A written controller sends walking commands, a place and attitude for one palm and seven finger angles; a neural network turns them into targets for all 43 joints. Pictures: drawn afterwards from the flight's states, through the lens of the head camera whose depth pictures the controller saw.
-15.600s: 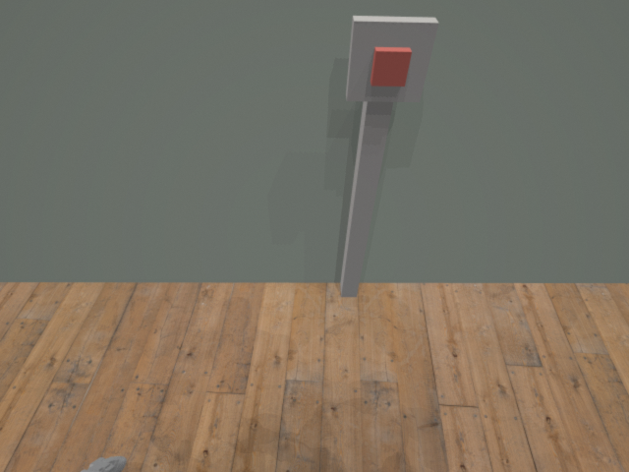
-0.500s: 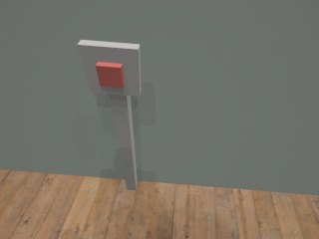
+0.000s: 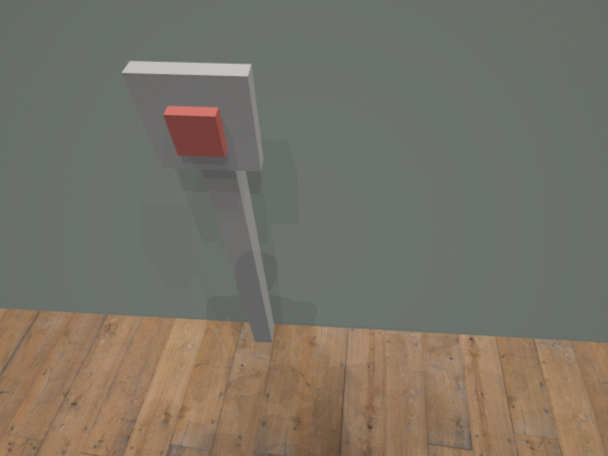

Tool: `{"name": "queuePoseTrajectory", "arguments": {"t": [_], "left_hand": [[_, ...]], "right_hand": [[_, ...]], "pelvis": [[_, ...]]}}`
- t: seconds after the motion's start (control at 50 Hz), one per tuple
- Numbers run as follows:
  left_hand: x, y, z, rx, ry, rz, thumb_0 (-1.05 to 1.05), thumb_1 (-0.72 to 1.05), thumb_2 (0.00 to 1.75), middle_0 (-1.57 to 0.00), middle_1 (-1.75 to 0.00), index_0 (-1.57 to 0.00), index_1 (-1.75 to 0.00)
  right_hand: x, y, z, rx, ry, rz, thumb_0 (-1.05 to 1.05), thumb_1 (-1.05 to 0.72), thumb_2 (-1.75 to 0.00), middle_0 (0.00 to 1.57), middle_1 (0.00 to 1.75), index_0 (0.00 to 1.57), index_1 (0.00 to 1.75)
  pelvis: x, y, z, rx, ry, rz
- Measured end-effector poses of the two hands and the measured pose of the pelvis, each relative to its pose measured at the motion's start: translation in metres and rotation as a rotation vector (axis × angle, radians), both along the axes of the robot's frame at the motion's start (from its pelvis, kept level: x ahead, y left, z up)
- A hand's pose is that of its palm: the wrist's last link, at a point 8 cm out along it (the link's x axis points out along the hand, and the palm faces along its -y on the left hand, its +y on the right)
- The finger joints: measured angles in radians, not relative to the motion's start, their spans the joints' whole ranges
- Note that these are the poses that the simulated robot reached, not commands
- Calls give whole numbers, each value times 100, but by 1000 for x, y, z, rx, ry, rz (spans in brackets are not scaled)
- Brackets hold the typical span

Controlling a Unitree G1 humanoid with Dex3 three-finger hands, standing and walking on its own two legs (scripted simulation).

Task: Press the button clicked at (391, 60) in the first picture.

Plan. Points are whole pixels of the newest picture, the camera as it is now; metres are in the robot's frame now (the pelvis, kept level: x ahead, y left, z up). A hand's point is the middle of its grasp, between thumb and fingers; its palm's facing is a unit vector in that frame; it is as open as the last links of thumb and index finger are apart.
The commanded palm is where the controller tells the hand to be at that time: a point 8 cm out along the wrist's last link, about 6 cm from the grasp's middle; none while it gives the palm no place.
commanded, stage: come to a stop and stand still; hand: left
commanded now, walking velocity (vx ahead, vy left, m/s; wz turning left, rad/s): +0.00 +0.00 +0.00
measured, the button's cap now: (198, 130) +0.50 +0.18 +0.15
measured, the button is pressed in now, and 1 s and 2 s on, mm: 0 0 0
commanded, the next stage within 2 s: look again from close up in 0.48 s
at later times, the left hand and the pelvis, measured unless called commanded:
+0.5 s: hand out of the picture -0.02 +0.18 -0.16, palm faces -0.01 -0.98 -0.21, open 7.4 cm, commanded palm none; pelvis -0.02 +0.00 +0.01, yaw -1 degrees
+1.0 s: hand out of the picture +0.02 +0.16 -0.16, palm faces +0.01 -0.98 -0.20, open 7.3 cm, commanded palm none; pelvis +0.02 -0.01 +0.01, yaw -1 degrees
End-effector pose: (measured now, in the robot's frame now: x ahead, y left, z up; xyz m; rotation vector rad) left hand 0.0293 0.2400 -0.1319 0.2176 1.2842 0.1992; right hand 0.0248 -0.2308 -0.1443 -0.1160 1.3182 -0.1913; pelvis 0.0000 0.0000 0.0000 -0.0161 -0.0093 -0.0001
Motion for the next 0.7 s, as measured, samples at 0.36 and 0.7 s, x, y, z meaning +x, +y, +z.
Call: {"name": "queuePoseTrajectory", "arguments": {"t": [0.36,0.7], "left_hand": [[-24,-8,10,-42,-9,-45,1,92,90,-20,-30,-20,-30],[-48,-34,0,-100,150,1,1,91,90,-20,-30,-20,-30]], "right_hand": [[-47,10,5,38,-16,24,1,-94,-90,20,29,19,30],[-85,23,6,72,198,-5,1,-91,-90,20,29,19,30]], "pelvis": [[-27,3,10,27,-13,-26],[-3,-5,11,26,14,-16]]}}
